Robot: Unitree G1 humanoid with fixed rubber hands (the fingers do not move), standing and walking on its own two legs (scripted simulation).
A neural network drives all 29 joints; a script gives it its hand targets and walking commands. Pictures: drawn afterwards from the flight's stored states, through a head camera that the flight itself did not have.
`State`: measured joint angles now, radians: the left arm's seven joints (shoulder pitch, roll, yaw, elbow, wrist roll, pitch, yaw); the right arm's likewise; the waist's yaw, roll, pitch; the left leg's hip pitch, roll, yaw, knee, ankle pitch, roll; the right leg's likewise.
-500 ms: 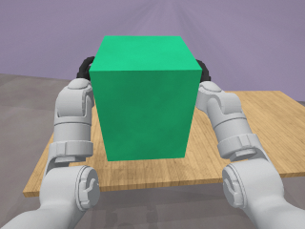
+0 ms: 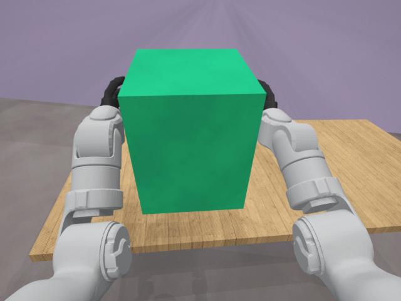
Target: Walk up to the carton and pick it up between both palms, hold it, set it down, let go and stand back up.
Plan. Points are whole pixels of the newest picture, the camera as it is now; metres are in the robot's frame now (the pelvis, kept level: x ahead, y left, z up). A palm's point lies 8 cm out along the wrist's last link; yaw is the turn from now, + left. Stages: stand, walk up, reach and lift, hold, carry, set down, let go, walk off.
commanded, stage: hold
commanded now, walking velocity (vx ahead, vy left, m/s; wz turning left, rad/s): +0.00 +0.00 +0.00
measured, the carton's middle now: (190, 129) +0.38 +0.01 +0.24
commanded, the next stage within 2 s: none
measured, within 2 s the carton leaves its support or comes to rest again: neither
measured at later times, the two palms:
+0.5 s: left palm (111, 114) +0.37 +0.15 +0.28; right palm (266, 117) +0.36 -0.14 +0.28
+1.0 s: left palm (110, 115) +0.37 +0.15 +0.28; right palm (265, 120) +0.36 -0.14 +0.27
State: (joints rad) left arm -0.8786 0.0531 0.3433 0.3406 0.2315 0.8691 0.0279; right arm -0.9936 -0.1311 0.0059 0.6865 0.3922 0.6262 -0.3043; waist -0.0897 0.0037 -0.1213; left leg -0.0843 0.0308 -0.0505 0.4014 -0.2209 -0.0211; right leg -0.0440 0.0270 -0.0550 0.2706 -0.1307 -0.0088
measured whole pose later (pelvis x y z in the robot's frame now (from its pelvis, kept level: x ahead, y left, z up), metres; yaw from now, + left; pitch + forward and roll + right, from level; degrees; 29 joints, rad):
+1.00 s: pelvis +0.00 +0.00 +0.00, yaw +0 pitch -6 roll -2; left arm -0.89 0.06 0.35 0.36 0.23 0.86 0.02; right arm -0.99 -0.13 0.02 0.69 0.40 0.62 -0.31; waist -0.09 0.00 -0.11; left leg -0.08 0.03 -0.05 0.40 -0.22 -0.02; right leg -0.04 0.03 -0.06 0.27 -0.13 -0.01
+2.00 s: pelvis +0.00 +0.00 +0.00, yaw +0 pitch -6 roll -2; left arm -0.88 0.05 0.35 0.35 0.23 0.85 0.02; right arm -0.99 -0.13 0.01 0.67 0.40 0.64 -0.31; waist -0.09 0.00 -0.12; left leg -0.08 0.03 -0.05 0.41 -0.22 -0.02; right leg -0.04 0.03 -0.05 0.27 -0.13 -0.01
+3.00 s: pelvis +0.00 +0.00 +0.00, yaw +0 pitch -6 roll -2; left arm -0.88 0.05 0.35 0.34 0.24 0.86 0.02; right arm -0.98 -0.13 0.01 0.68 0.40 0.63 -0.31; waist -0.08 0.00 -0.12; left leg -0.08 0.03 -0.05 0.40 -0.22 -0.02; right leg -0.05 0.03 -0.05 0.27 -0.13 -0.01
